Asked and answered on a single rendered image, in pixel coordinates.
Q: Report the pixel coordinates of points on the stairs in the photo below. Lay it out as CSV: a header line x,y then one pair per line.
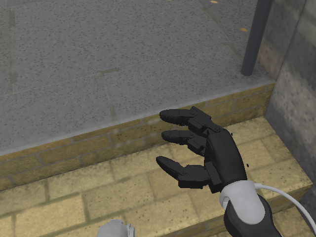
x,y
73,186

